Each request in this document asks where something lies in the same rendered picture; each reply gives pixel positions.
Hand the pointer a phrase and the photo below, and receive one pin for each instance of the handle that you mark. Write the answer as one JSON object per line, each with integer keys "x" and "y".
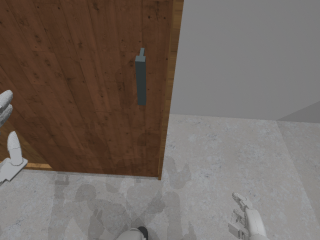
{"x": 140, "y": 69}

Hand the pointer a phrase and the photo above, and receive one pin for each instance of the robot left hand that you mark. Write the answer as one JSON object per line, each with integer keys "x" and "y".
{"x": 10, "y": 167}

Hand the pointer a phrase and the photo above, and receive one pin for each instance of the robot left thigh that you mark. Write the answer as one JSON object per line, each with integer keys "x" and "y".
{"x": 131, "y": 235}

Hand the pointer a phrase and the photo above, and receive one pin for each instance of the left robot shin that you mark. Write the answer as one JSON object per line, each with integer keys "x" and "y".
{"x": 134, "y": 229}

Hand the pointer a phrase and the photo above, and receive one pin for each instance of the wardrobe door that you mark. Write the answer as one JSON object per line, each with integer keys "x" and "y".
{"x": 28, "y": 152}
{"x": 70, "y": 65}

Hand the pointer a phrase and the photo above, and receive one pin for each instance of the robot right hand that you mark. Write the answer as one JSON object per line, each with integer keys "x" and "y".
{"x": 250, "y": 223}

